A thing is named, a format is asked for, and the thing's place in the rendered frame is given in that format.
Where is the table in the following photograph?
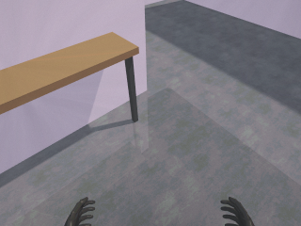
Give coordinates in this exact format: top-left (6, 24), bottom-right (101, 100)
top-left (0, 32), bottom-right (139, 122)

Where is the left robot hand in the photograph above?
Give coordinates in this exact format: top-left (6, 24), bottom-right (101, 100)
top-left (64, 197), bottom-right (95, 226)

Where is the right robot hand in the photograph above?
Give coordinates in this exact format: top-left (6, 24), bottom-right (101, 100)
top-left (220, 197), bottom-right (255, 226)

